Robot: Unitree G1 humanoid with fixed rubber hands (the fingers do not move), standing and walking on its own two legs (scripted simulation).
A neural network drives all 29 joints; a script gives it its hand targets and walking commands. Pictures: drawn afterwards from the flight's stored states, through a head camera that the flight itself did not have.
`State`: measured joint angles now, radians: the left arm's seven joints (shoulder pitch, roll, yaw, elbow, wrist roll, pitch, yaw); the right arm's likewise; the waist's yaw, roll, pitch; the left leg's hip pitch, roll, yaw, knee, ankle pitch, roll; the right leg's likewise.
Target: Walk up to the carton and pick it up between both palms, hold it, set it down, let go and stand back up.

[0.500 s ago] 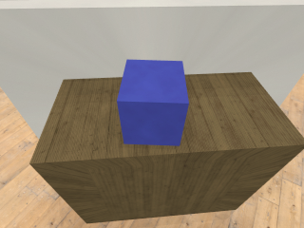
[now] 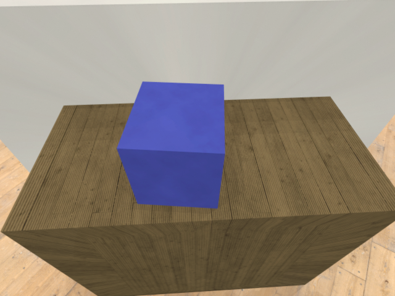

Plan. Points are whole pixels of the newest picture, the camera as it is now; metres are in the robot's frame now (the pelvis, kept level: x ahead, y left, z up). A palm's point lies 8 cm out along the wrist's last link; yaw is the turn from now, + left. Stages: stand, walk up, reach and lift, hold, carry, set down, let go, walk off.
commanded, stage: walk up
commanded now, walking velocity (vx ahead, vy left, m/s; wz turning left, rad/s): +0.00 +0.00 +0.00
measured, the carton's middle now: (180, 145) +0.44 +0.06 +0.06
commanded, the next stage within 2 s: none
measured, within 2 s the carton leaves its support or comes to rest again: neither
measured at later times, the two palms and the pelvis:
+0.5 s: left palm out of the picture -0.03 +0.32 -0.15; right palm out of the picture -0.02 -0.13 -0.12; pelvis -0.04 +0.09 +0.01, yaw +0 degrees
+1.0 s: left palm out of the picture -0.09 +0.29 -0.14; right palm out of the picture -0.07 -0.12 -0.14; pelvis -0.05 +0.09 +0.01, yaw +0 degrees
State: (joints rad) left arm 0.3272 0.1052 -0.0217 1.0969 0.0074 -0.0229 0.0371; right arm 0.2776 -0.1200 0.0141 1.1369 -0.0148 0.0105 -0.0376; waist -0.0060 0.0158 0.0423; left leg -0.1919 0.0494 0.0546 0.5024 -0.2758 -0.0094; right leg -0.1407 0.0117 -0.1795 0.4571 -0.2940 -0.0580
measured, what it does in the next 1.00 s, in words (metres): steps to the left: left foot, then right foot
